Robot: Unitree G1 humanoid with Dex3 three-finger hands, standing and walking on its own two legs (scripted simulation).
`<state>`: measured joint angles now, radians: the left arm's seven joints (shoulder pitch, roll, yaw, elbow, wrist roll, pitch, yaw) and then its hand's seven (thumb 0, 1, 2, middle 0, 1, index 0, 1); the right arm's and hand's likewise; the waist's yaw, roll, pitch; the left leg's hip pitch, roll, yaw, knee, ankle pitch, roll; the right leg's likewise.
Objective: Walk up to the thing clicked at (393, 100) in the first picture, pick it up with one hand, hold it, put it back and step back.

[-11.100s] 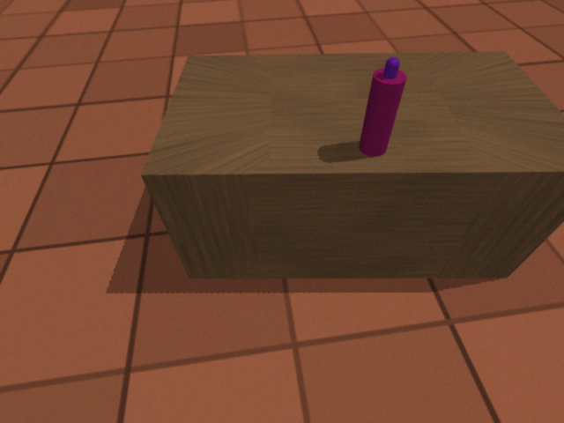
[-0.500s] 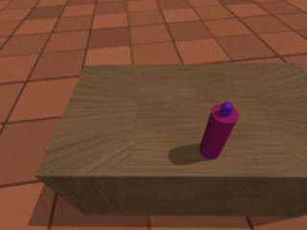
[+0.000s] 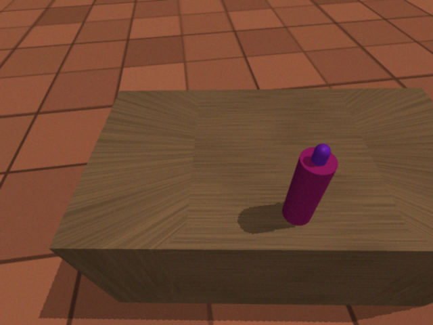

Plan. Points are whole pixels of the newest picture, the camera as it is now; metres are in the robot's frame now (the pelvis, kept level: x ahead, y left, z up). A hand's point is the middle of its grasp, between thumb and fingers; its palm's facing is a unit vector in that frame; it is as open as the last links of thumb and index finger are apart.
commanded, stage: stand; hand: right
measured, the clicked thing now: (308, 184) +0.43 -0.20 -0.05
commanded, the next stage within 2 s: rise first in 0.04 s
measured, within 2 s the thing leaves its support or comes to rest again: neither
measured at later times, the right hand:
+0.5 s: hand (359, 312) +0.17 -0.26 -0.12, palm faces +0.22 +0.91 -0.34, open 13.8 cm
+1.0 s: hand (371, 296) +0.18 -0.26 -0.06, palm faces +0.29 +0.89 -0.36, open 17.4 cm
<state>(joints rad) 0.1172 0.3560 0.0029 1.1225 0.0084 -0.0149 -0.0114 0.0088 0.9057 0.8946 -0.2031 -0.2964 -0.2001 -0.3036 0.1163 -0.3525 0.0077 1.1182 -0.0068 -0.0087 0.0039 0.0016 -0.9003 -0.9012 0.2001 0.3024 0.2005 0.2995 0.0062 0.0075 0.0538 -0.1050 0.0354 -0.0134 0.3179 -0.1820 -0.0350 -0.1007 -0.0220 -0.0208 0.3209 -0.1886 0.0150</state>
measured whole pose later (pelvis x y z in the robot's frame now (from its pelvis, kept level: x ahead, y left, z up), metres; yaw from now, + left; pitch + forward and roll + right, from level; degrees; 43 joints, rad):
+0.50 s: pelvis +0.00 +0.01 -0.01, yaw -1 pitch +3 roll +0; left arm 0.10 0.27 0.12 0.85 -0.04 -0.08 0.05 0.01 0.14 0.26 -0.06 -0.07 -0.06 -0.07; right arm 0.13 -0.30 -0.15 0.75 0.04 -0.06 -0.06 0.00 -0.13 -0.27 0.08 0.07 0.07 0.07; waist 0.00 0.00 0.00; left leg -0.26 0.03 0.00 0.44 -0.23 -0.03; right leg -0.27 -0.03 0.00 0.45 -0.24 0.02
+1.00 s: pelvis +0.01 +0.01 -0.01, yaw -1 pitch +0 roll +0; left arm 0.22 0.23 0.09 0.65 -0.03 -0.07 0.07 0.00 -0.51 0.06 -0.06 -0.06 -0.06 -0.07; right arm 0.29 -0.29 -0.19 0.42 0.04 -0.07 -0.07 -0.01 0.54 -0.06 0.05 0.06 0.05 0.06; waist -0.01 -0.02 0.02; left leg -0.15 0.03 0.01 0.41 -0.25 -0.02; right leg -0.16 -0.03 0.01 0.41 -0.24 0.02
